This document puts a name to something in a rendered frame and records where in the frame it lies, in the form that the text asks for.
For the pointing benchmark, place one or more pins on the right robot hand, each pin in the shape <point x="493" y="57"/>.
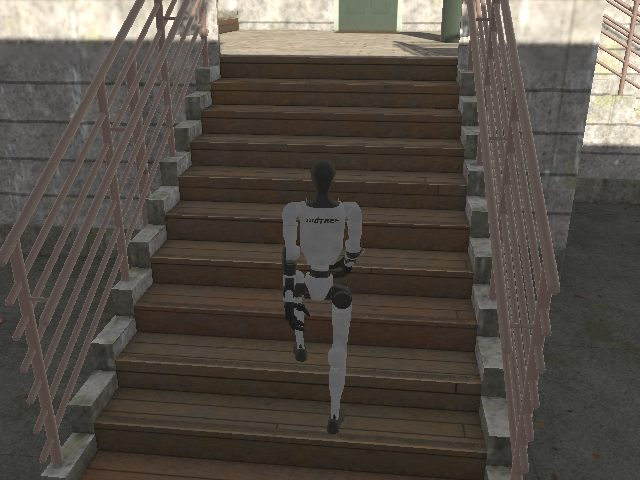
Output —
<point x="346" y="270"/>

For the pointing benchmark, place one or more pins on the robot left forearm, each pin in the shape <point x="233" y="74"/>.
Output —
<point x="289" y="277"/>

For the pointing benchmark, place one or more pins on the left robot thigh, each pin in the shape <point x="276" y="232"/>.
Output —
<point x="300" y="285"/>

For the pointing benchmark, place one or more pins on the left robot hand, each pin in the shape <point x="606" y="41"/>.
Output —
<point x="289" y="315"/>

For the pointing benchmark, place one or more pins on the robot right forearm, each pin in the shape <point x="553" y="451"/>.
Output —
<point x="350" y="258"/>

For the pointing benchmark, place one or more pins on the robot left upper arm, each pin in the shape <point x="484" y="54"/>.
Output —
<point x="290" y="212"/>

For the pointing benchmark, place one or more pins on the robot right upper arm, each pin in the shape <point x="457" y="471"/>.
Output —
<point x="354" y="223"/>

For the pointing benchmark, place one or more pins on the robot right shin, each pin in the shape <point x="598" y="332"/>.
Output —
<point x="336" y="384"/>

